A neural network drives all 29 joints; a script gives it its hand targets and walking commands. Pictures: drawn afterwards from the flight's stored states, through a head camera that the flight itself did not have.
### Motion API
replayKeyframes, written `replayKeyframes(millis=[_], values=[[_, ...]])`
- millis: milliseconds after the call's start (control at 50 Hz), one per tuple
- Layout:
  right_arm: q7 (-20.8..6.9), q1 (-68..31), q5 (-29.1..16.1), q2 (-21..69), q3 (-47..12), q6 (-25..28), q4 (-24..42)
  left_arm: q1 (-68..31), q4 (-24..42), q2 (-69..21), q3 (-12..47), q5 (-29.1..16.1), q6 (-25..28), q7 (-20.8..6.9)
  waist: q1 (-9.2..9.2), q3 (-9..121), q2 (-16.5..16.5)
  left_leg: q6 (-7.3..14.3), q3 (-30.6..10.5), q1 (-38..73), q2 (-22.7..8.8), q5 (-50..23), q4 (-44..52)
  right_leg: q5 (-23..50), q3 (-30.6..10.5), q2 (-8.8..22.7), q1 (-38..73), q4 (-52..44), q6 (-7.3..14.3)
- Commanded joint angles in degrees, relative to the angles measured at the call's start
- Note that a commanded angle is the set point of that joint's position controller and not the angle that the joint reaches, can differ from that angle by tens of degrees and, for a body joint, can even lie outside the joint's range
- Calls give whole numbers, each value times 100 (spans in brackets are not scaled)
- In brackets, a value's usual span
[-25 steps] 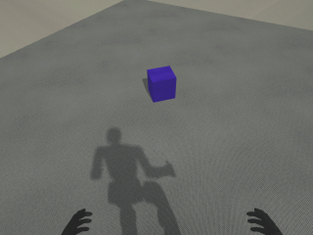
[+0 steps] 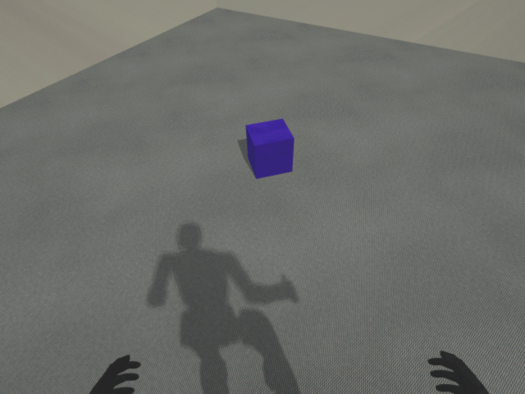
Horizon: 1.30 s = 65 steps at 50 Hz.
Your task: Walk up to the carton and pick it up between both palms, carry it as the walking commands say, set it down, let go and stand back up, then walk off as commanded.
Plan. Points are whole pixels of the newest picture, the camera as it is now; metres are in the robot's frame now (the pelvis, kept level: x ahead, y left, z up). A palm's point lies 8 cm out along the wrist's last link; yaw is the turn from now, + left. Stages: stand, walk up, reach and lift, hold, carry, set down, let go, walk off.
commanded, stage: stand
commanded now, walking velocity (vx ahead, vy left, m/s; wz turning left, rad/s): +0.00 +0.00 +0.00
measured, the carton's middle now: (269, 148) +1.49 +0.00 -0.65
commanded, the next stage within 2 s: walk up in 1.34 s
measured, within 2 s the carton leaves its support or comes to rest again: neither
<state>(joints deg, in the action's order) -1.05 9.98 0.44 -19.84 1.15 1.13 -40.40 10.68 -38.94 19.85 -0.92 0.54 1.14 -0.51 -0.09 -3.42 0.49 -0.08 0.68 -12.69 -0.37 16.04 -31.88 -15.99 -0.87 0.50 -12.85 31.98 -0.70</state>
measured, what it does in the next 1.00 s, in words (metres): stands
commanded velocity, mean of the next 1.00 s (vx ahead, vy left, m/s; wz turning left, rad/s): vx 0.00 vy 0.00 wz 0.00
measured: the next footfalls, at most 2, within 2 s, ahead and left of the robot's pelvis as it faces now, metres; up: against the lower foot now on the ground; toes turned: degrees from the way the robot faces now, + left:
right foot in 1.84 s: +0.16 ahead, -0.17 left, +0.00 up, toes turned -8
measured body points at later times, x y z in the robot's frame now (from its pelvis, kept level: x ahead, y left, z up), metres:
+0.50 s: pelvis +0.00 +0.00 +0.01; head +0.00 +0.00 +0.46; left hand +0.13 +0.29 -0.09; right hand +0.13 -0.30 -0.09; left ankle +0.01 +0.12 -0.73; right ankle +0.02 -0.13 -0.73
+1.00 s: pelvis +0.00 +0.00 +0.01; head +0.00 +0.01 +0.46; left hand +0.11 +0.30 -0.11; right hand +0.10 -0.30 -0.10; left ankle +0.01 +0.12 -0.73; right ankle +0.02 -0.13 -0.73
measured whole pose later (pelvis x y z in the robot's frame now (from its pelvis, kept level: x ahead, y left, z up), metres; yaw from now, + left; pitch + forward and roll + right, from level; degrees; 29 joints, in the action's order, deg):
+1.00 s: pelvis +0.00 +0.00 +0.01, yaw -1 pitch -3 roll +0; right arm -0.1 8.3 -0.1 -21.1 0.0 1.2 -55.5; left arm 8.8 -54.5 21.2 0.3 -0.2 1.0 0.5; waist -0.1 -3.3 0.6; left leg 0.0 1.3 -7.9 -0.4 11.0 -22.1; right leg -10.8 -1.5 0.6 -8.4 22.3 -1.0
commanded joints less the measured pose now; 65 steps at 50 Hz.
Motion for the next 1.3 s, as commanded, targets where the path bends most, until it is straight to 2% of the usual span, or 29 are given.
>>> replayKeyframes(millis=[0, 140, 220, 260, 360, 420, 520, 540, 840, 1160, 1200, 1280], values=[[37, -354, -9, -953, 284, 147, 414, -343, 424, 916, -274, -16, 142, 45, -7, 365, -56, 184, -520, -4, -528, -265, 734, 425, -510, 454, 42, -637, 252], [49, -323, -23, -977, 242, 150, 183, -326, 210, 990, -248, -17, 153, 55, -21, 462, -67, 180, -502, 161, -559, -473, 804, 598, -534, 481, 143, -726, 258], [60, -291, -31, -1029, 222, 129, 35, -328, 73, 1006, -204, -36, 135, 75, -24, 428, 55, 171, -500, 188, -562, -676, 868, 786, -506, 486, 183, -752, 237], [63, -338, -26, -1058, 214, 119, -29, -286, -23, 1069, -213, -27, 115, 82, -1, 388, -60, 187, -510, 188, -574, -636, 899, 814, -507, 494, 205, -799, 235], [71, -267, -42, -1070, 184, 119, -230, -313, -202, 1086, -178, -44, 100, 83, -14, 412, 51, 162, -487, 255, -571, -635, 982, 766, -530, 528, 268, -920, 226], [74, -358, -24, -1089, 171, 119, -309, -348, -313, 1122, -178, -56, 111, 89, 7, 444, -45, 157, -473, 301, -578, -747, 1012, 875, -540, 526, 316, -940, 236], [78, -326, -52, -1078, 147, 107, -509, -367, -510, 1121, -149, -58, 101, 105, -10, 377, 60, 144, -467, 343, -587, -688, 1107, 834, -555, 552, 284, -1063, 218], [82, -324, -46, -1100, 144, 106, -563, -377, -544, 1075, -136, -67, 101, 100, -2, 387, -55, 145, -451, 375, -594, -682, 1117, 797, -583, 554, 288, -1091, 230], [139, -332, -63, -1118, 116, 109, -1085, -416, -1096, 1100, -120, -79, 91, 135, -9, 335, -19, 151, -491, 444, -671, -801, 1363, 908, -576, 571, 436, -1278, 194], [159, -386, -62, -1094, 124, 102, -1354, -410, -1408, 1098, -114, -76, 82, 167, -21, 255, -81, 142, -490, 467, -693, -711, 1516, 860, -559, 594, 427, -1429, 155], [162, -374, -68, -1095, 130, 98, -1391, -438, -1433, 1136, -116, -79, 71, 172, -33, 324, 23, 138, -498, 519, -707, -738, 1510, 885, -553, 602, 445, -1441, 159], [165, -368, -56, -1124, 139, 90, -1435, -389, -1489, 1126, -125, -75, 75, 177, -3, 302, -53, 128, -479, 494, -693, -707, 1545, 841, -568, 612, 463, -1439, 158]])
